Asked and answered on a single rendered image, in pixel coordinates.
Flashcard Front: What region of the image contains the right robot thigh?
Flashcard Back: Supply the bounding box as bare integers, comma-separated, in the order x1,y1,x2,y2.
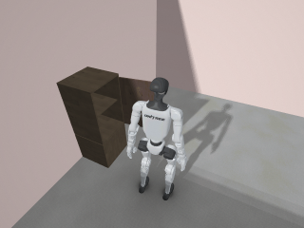
161,144,178,175

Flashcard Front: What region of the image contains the cupboard door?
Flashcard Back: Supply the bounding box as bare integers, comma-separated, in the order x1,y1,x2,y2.
119,77,155,127

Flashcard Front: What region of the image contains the left robot hand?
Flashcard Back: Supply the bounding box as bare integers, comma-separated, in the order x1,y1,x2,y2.
126,145,138,159

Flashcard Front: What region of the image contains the robot left upper arm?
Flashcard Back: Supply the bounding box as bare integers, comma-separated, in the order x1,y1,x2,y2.
129,101,146,133

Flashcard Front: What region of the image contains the right robot hand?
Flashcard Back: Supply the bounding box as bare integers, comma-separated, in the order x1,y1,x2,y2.
176,156,187,171

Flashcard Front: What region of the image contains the robot thigh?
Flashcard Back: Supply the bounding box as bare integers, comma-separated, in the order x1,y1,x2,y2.
138,137,152,167
161,144,178,175

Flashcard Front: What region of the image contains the robot left forearm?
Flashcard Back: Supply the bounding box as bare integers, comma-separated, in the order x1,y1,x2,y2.
127,126,137,147

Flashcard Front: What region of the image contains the robot right upper arm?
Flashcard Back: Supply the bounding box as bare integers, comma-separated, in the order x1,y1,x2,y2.
170,106,183,143

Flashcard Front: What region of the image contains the robot right forearm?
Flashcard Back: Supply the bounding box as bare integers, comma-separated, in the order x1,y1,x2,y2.
175,135,186,160

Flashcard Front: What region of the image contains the left robot thigh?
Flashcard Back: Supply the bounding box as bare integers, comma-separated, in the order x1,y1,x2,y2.
138,137,152,167

